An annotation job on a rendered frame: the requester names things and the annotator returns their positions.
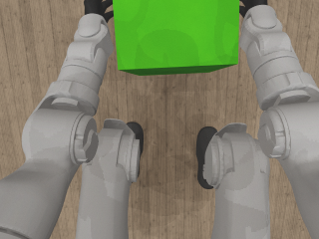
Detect carton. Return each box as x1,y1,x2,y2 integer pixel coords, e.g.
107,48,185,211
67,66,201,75
113,0,240,76

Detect left robot forearm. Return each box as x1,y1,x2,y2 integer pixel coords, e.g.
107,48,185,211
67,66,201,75
21,13,114,153

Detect right robot hand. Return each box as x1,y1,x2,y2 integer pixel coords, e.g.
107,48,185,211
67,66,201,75
239,0,268,18

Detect right robot forearm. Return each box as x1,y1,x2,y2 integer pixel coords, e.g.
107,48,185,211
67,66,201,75
238,5,319,111

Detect robot left upper arm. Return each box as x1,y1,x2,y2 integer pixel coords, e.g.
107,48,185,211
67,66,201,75
0,108,99,239

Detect robot left foot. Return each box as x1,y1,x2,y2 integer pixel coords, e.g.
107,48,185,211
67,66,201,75
126,121,144,177

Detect left robot hand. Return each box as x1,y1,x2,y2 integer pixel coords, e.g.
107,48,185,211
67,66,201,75
84,0,114,23

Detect robot right upper arm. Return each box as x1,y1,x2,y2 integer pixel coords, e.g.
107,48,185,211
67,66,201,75
257,101,319,239

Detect robot left shin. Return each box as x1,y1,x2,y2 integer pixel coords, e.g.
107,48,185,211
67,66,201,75
82,119,134,171

